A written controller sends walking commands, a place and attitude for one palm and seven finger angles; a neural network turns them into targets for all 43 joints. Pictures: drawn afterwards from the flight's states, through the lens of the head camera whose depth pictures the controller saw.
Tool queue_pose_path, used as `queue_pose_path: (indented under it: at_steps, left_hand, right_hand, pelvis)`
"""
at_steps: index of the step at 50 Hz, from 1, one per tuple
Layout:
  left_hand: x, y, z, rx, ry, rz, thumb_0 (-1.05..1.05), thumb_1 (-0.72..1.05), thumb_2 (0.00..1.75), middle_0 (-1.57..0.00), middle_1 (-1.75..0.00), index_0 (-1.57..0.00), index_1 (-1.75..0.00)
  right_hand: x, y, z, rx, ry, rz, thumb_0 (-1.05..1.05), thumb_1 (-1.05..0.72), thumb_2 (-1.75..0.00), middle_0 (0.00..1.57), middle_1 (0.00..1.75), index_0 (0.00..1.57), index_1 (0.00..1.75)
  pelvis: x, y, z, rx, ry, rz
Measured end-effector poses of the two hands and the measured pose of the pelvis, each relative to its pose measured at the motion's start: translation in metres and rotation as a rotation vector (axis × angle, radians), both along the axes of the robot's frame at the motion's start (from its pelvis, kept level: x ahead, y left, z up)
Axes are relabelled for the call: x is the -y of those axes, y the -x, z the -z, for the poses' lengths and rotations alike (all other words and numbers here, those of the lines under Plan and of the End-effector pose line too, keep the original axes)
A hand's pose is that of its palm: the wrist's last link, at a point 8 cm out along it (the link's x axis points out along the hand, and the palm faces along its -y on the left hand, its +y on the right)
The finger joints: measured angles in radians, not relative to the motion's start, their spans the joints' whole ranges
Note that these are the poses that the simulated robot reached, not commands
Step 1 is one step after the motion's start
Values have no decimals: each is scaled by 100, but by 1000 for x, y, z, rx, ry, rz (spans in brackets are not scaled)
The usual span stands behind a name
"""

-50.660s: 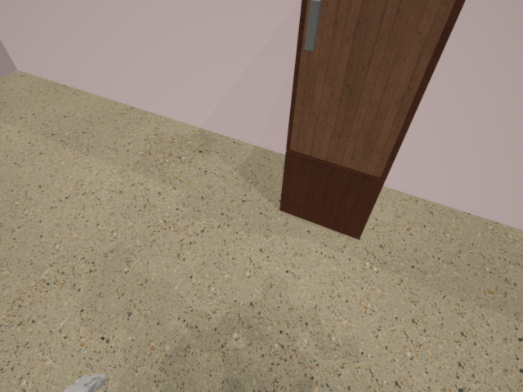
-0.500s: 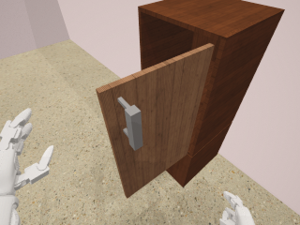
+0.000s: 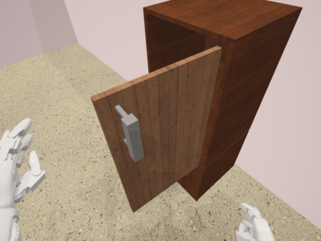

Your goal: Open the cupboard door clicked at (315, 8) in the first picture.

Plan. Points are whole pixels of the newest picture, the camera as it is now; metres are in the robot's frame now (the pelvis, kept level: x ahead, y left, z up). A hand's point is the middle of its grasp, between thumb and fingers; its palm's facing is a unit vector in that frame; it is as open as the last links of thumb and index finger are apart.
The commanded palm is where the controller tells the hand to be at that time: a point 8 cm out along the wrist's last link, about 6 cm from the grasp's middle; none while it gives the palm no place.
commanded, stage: step back with the hand held close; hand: left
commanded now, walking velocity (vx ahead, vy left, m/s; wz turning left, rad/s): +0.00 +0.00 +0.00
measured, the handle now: (128, 133) +0.31 +0.11 +0.14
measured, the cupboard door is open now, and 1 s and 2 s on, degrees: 86 86 86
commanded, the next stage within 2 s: stop stepping back and stand still in 1.02 s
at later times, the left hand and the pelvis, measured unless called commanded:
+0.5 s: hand (21, 188) +0.16 +0.28 +0.15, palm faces +0.31 -0.81 -0.50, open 7.4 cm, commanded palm +0.10 +0.32 +0.17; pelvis -0.05 +0.03 -0.01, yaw -2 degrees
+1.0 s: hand out of the picture +0.02 +0.34 +0.15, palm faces +0.47 -0.79 -0.38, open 7.4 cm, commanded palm -0.04 +0.38 +0.17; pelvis -0.16 +0.07 -0.02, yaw +3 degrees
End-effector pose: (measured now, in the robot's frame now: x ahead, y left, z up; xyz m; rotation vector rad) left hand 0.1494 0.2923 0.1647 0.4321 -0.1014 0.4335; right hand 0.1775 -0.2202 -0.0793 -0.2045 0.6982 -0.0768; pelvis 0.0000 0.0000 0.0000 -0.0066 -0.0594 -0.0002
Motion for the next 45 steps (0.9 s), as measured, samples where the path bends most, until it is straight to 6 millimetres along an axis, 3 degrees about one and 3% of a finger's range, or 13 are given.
queue_pose_path:
  at_steps: [10, 16, 21, 27, 36, 45]
  left_hand:
    - [-5, -3, -7, -21, -91, 24, 1, 89, 90, -21, -30, -21, -31]
    - [-5, -3, 8, -86, -72, 85, 1, 89, 90, -21, -30, -21, -30]
    - [-10, 9, -1, -45, -111, 143, 1, 89, 90, -21, -30, -21, -31]
    - [-29, 40, -11, 27, -153, 136, 1, 89, 90, -22, -30, -22, -31]
    - [-55, 99, 1, 55, -138, 50, 1, 89, 90, -21, -30, -21, -31]
    - [-66, 161, -5, 139, -131, 5, 1, 89, 90, -21, -30, -21, -31]
  right_hand:
    - [14, 9, 3, -49, 6, 50, 1, -90, -89, 20, 30, 21, 30]
    - [21, 29, -1, -76, 39, 120, 1, -90, -89, 20, 30, 21, 30]
    - [17, 51, -7, -68, 59, 155, 1, -90, -89, 20, 30, 20, 30]
    - [1, 81, -11, -39, 59, 154, 1, -90, -89, 20, 30, 20, 30]
    - [-26, 131, 1, -41, 72, 99, 1, -90, -89, 20, 30, 21, 30]
    - [-50, 162, 14, -75, 56, 16, 1, -90, -89, 20, 30, 21, 30]
  pelvis:
    - [1, 6, 1, -46, 13, 13]
    - [-10, 19, 2, -61, 12, 33]
    - [-19, 36, 4, -56, 10, 41]
    - [-30, 63, 8, -49, 22, 40]
    - [-48, 105, 14, -34, 49, -5]
    - [-57, 145, 19, -39, 47, -43]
